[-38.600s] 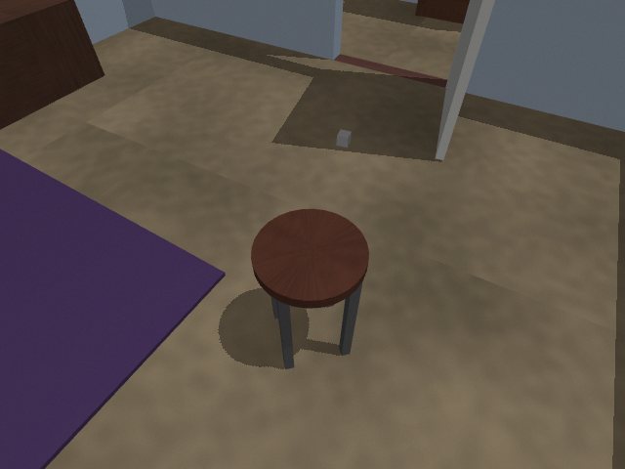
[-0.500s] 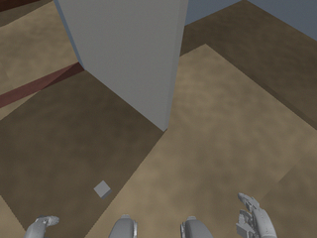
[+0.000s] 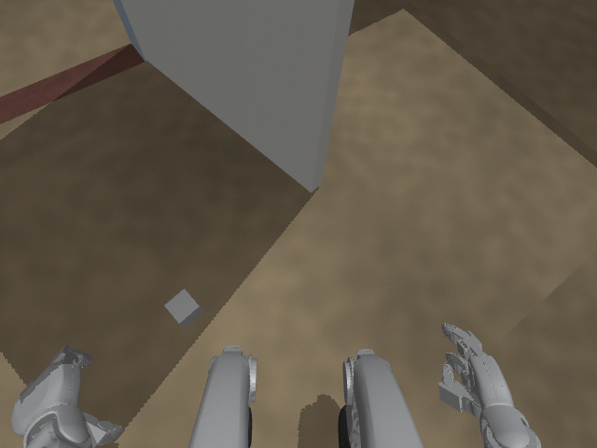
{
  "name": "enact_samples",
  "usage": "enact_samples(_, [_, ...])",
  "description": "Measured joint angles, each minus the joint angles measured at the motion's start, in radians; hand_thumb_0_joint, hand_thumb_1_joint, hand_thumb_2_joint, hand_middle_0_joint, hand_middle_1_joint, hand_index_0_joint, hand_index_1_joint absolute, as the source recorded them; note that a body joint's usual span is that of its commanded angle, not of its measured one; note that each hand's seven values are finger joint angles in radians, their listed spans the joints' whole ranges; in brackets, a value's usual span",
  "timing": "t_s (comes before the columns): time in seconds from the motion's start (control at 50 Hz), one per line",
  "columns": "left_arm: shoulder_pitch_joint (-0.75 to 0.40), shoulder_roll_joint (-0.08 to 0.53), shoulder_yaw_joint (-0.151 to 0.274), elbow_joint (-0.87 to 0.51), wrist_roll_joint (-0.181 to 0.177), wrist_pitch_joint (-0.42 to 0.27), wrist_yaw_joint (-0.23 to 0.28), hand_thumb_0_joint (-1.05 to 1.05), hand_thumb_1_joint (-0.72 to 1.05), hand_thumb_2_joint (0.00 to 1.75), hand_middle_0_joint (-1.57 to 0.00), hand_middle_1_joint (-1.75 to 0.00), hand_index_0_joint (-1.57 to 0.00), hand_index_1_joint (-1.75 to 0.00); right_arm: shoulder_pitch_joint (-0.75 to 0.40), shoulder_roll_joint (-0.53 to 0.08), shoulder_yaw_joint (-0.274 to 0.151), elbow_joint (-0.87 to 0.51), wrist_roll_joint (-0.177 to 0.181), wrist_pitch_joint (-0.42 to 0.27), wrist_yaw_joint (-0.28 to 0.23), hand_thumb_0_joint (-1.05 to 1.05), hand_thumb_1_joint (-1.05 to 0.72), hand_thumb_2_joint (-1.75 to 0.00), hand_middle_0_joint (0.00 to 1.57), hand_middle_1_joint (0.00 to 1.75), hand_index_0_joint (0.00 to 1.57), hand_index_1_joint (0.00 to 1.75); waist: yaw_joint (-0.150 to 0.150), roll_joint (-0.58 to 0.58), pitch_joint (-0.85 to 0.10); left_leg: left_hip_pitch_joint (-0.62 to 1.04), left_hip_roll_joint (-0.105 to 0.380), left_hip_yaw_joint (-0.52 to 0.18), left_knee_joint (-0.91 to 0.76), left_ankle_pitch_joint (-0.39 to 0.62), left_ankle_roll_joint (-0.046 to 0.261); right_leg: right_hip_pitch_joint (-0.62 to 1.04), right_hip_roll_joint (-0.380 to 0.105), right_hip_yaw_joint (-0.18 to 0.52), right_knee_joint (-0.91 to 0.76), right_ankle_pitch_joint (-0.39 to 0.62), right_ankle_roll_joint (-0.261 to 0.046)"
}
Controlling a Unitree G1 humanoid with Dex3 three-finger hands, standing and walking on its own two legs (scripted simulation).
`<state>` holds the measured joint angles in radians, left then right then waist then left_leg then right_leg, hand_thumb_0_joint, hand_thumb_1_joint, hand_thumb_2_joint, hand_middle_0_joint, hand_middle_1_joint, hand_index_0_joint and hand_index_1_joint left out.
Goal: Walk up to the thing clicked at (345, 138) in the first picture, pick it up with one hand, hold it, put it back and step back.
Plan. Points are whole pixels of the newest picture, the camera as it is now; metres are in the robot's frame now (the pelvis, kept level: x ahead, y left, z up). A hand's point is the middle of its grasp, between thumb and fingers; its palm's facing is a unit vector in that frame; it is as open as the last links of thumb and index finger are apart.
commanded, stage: rise first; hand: left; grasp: from above
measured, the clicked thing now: (184, 308) +0.41 +0.29 -0.54
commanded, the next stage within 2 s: approach in 1.60 s
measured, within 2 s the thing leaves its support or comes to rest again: neither
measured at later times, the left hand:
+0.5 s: hand (135, 342) +0.29 +0.31 -0.31, palm faces -0.31 -0.26 -0.91, open 12.0 cm
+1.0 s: hand (151, 325) +0.34 +0.32 -0.39, palm faces -0.28 -0.29 -0.92, open 12.0 cm
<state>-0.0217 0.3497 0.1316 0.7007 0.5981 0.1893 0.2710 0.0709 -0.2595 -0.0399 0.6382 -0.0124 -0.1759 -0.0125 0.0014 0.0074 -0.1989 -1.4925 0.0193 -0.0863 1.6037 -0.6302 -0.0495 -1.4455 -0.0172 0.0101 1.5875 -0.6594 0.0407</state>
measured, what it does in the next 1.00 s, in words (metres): lowers itself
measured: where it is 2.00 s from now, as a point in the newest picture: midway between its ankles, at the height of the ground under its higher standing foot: outside the picture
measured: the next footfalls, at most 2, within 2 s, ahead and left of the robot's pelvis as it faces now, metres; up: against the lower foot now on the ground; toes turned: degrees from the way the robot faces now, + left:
none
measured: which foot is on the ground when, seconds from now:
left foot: down 0.00-1.00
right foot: down 0.00-1.00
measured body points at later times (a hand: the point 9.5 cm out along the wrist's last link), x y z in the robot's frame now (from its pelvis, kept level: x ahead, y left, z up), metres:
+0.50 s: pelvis -0.06 +0.00 -0.16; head +0.14 +0.01 +0.24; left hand +0.31 +0.32 -0.26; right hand +0.06 -0.25 -0.31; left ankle +0.05 +0.14 -0.54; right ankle +0.04 -0.14 -0.54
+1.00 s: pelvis -0.05 +0.01 -0.22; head +0.17 +0.04 +0.17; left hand +0.35 +0.33 -0.34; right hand +0.02 -0.26 -0.35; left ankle +0.05 +0.14 -0.54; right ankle +0.04 -0.14 -0.54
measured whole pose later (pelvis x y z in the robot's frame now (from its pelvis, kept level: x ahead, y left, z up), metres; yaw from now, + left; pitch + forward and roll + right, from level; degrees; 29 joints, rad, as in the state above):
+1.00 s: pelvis -0.05 +0.01 -0.22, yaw -5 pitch +34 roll -6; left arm -0.78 0.54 0.29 1.43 0.88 0.14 0.57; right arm 0.10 -0.27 -0.01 0.86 -0.14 -0.22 0.16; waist -0.12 0.01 -0.10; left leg -2.24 0.00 -0.15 2.31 -0.66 -0.05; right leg -2.18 0.05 0.02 2.26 -0.68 0.06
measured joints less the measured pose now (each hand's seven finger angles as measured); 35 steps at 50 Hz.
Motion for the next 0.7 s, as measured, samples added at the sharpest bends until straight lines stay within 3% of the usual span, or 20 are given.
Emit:
enact_samples(0.12, [-0.163,0.008,-0.007,0.111,0.133,-0.032,0.122,0.0,-0.25,0.73,-0.33,-0.81,-0.34,-0.8,-0.042,-0.024,-0.008,0.059,-0.021,0.012,0.013,0.01,-0.89,-0.89,0.2,0.3,0.21,0.3,0.006,-0.001,-0.009,-0.224,0.002,-0.008,0.19,-0.026,-0.008,-0.228,0.014,0.009,0.193,-0.025,0.004])
enact_samples(0.22, [-0.315,0.025,0.01,0.2,0.205,-0.02,0.197,0.0,-0.24,0.75,-0.36,-0.77,-0.36,-0.77,-0.059,-0.021,-0.004,0.109,-0.043,0.03,0.021,0.01,-0.89,-0.89,0.2,0.3,0.21,0.3,0.009,0.0,0.012,-0.37,0.005,-0.023,0.327,-0.03,-0.015,-0.377,0.032,0.009,0.327,-0.023,0.005])
enact_samples(0.32, [-0.442,0.065,0.016,0.306,0.227,-0.004,0.221,0.0,-0.22,0.75,-0.38,-0.74,-0.38,-0.75,-0.048,0.008,-0.004,0.142,-0.061,0.038,0.031,0.01,-0.89,-0.89,0.2,0.3,0.21,0.3,-0.006,0.002,0.036,-0.467,0.003,-0.034,0.418,-0.02,-0.019,-0.476,0.042,0.008,0.416,-0.01,0.006])
enact_samples(0.48, [-0.539,0.105,0.022,0.439,0.234,-0.027,0.205,0.0,-0.19,0.73,-0.41,-0.71,-0.41,-0.72,0.008,0.038,0.01,0.18,-0.074,0.029,0.063,0.01,-0.89,-0.89,0.2,0.3,0.21,0.3,-0.049,0.009,0.046,-0.553,-0.003,-0.042,0.507,-0.015,-0.01,-0.557,0.049,0.01,0.497,-0.003,0.014])
enact_samples(0.58, [-0.576,0.127,0.035,0.502,0.258,-0.054,0.194,0.0,-0.2,0.75,-0.41,-0.7,-0.4,-0.71,0.039,0.03,0.02,0.19,-0.073,0.018,0.08,0.01,-0.89,-0.89,0.2,0.3,0.21,0.3,-0.075,0.01,0.05,-0.591,-0.009,-0.049,0.552,-0.019,-0.011,-0.586,0.049,0.008,0.534,-0.011,0.012])
enact_samples(0.7, [-0.627,0.147,0.073,0.584,0.292,-0.066,0.237,0.0,-0.22,0.76,-0.41,-0.69,-0.4,-0.71,0.051,0.004,0.025,0.2,-0.082,0.003,0.103,0.01,-0.89,-0.89,0.2,0.3,0.21,0.3,-0.095,0.008,0.051,-0.641,-0.013,-0.052,0.598,-0.023,-0.007,-0.629,0.052,0.009,0.573,-0.015,0.01])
